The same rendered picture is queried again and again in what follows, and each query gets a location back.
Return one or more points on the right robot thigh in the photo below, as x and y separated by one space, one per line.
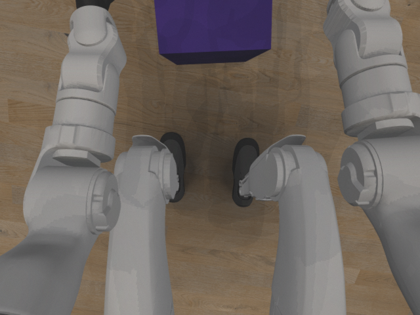
308 274

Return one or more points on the right robot upper arm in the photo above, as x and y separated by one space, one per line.
382 176

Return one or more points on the robot left forearm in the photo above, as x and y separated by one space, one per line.
86 101

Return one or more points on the left robot foot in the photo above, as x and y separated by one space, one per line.
175 144

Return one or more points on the carton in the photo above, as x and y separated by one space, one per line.
213 31

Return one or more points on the robot right forearm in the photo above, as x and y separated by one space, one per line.
372 70

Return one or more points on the left robot upper arm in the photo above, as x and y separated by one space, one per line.
66 209

